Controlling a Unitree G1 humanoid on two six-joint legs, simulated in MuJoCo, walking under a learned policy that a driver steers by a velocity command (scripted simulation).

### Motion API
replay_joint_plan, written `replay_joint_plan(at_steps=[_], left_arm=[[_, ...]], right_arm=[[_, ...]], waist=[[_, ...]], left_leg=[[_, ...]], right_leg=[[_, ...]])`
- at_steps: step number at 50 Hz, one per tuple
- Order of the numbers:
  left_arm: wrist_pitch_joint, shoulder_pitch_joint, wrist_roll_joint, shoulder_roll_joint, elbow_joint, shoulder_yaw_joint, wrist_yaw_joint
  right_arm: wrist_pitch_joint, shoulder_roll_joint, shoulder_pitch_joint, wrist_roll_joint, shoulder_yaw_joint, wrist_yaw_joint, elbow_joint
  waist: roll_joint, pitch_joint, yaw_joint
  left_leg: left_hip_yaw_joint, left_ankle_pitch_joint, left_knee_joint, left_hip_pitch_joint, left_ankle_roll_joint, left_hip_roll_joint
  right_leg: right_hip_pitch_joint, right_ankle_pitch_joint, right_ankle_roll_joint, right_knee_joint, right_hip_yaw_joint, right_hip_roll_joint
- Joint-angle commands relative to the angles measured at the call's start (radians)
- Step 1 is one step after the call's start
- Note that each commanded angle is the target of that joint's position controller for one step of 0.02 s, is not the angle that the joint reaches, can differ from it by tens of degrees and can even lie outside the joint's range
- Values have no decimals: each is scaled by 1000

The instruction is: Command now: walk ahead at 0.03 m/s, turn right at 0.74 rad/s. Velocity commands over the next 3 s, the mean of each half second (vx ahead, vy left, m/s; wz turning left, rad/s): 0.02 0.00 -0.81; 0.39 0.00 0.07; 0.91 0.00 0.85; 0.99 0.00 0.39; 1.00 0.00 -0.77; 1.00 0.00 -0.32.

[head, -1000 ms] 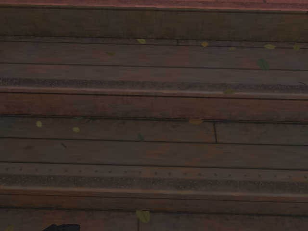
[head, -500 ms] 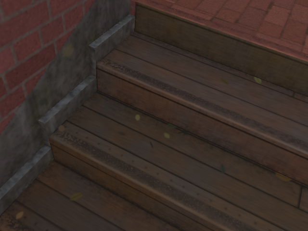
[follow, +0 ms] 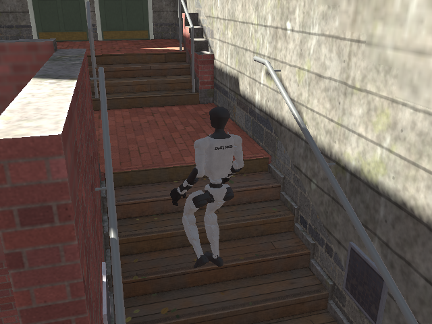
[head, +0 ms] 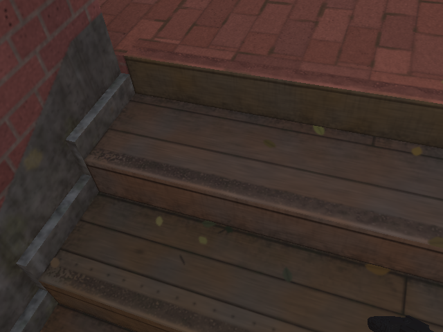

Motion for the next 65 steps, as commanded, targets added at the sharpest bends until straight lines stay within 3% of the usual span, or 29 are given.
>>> replay_joint_plan(at_steps=[1,10,13,15,21,26,29,31,32,33,34,35,36,37,39,41,44,50,53,54,55,56,57,58,59,60,62,63,65], left_arm=[[-16,-39,-8,113,-91,33,4],[84,-46,3,161,-148,48,53],[63,-81,-13,168,-166,61,41],[52,-116,0,162,-178,59,29],[60,-134,-8,118,-202,39,25],[70,-157,-26,120,-197,44,33],[54,-168,-18,141,-178,53,7],[26,-216,-26,114,-158,43,-10],[12,-172,-1,67,-130,22,-35],[-1,-96,36,-9,-96,-5,-56],[-7,-22,5,80,-67,19,-67],[-3,-38,-21,131,-51,36,-63],[1,-125,-16,141,-71,38,-57],[1,-173,-2,127,-92,36,-56],[-38,-253,17,56,-116,13,-70],[-82,-285,26,-11,-122,-13,-81],[-114,-338,32,-90,-132,-48,-95],[-130,-357,25,-74,-207,-92,-74],[-131,-484,37,-81,-301,-110,-58],[-118,-470,35,-110,-314,-124,-61],[-105,-446,8,-72,-334,-93,-50],[-104,-191,-27,49,-250,-10,-37],[-106,74,-46,177,-184,52,-23],[-101,292,21,343,-97,107,-23],[-103,270,25,360,-98,97,0],[-106,131,-11,252,-92,63,6],[-82,15,24,2,50,9,-7],[-74,-28,45,-116,97,-22,-15],[-70,-35,47,-128,165,-18,-33]], right_arm=[[-3,-39,44,-12,-6,-6,-51],[-18,-16,-86,23,7,-58,-115],[-26,-34,-68,23,0,-62,-85],[-26,-65,-12,20,-19,-68,-58],[-39,-54,-68,22,-4,-57,-91],[-50,-46,-123,16,9,-36,-118],[-61,-110,-32,33,-33,-28,-85],[-69,-148,51,32,-63,-22,-34],[-77,-133,82,6,-56,-24,-23],[-75,-112,126,-18,-42,-26,-43],[-57,-130,204,-10,-56,-31,-45],[-52,-147,251,11,-76,-32,-1],[-42,-159,288,23,-78,-39,34],[-35,-176,295,20,-76,-46,46],[-39,-171,322,5,-66,-44,56],[-53,-114,384,5,-50,-33,88],[-59,-48,442,5,-23,-14,138],[-52,-72,450,37,-19,-43,159],[-31,-83,468,68,-23,-60,173],[-10,-113,430,92,-38,-73,176],[-14,-113,468,102,-41,-80,202],[-52,-177,401,50,-43,-55,181],[-75,-234,284,44,-63,-37,157],[-104,-100,225,77,-46,-24,57],[-129,-39,227,37,-35,1,28],[-127,15,151,35,-24,24,7],[-85,65,43,34,7,35,-63],[-50,64,109,34,10,47,-44],[-14,70,149,65,10,66,-28]], waist=[[-100,-59,-36],[-165,-102,12],[-156,-123,13],[-172,-122,-6],[-137,-119,31],[-154,-147,36],[-246,-192,18],[-179,-190,-34],[-68,-279,-23],[139,-320,-29],[209,-290,-41],[175,-185,-66],[122,-75,-87],[101,10,-79],[47,88,-85],[26,68,-95],[100,43,-100],[124,3,-67],[120,-26,-75],[174,-48,-33],[261,-49,-8],[327,-148,128],[270,-238,279],[-372,-453,310],[-671,-495,224],[-478,-253,143],[-223,69,10],[-223,107,-50],[-209,127,-92]], left_leg=[[-51,39,48,-141,-9,12],[-61,-90,-327,-314,-138,-12],[-52,-28,-432,-262,-102,-6],[-80,-46,-271,-229,-107,-18],[-46,-158,-111,-316,-116,-19],[20,-128,-546,-119,-107,36],[53,-79,-925,258,-71,32],[46,229,-1298,433,-31,67],[8,346,-1274,693,10,136],[-216,685,-1189,939,132,361],[-374,449,-1196,899,258,495],[-503,-277,-1327,744,292,500],[-540,-661,-1405,651,263,425],[-537,-687,-1439,557,252,407],[-479,-614,-1463,479,269,338],[-429,-510,-1420,524,281,280],[-482,-407,-1371,511,321,261],[-554,-314,-1329,477,294,244],[-521,-319,-1382,342,247,210],[-433,-318,-1520,85,227,206],[-472,-295,-1547,19,209,187],[-450,349,-1456,118,216,211],[-355,770,-1103,132,158,166],[-233,567,-514,-126,101,14],[-250,5,-30,-252,81,-52],[-222,60,256,-386,77,-13],[-71,80,305,-435,125,97],[-57,66,332,-365,138,125],[-26,13,322,-317,143,123]], right_leg=[[193,-36,-88,-425,464,-154],[439,208,-31,-496,593,-158],[432,240,30,-480,584,-147],[373,270,-12,-458,639,-165],[492,597,-90,-364,676,-197],[495,800,-27,-337,604,-158],[431,1070,-14,-369,606,-143],[468,982,19,-270,549,-102],[326,631,46,-135,467,-50],[43,-191,91,76,360,69],[-105,-435,134,226,268,85],[-182,-322,189,349,159,-2],[-247,-219,208,460,81,-43],[-288,-150,207,543,32,-64],[-364,-61,181,668,-7,-81],[-463,31,153,730,-24,-99],[-628,70,143,988,-49,-96],[-812,31,178,1110,20,-186],[-582,16,189,705,-14,-225],[-172,-322,158,395,-108,-196],[82,-372,163,270,-131,-163],[278,-330,143,359,-221,-77],[472,-327,80,197,-8,-124],[733,-803,-44,-254,683,-401],[717,-1038,-105,-671,1241,-579],[488,-978,-84,-725,1229,-613],[154,-598,-32,-510,637,-541],[58,-401,16,-428,424,-502],[33,-240,65,-460,162,-470]])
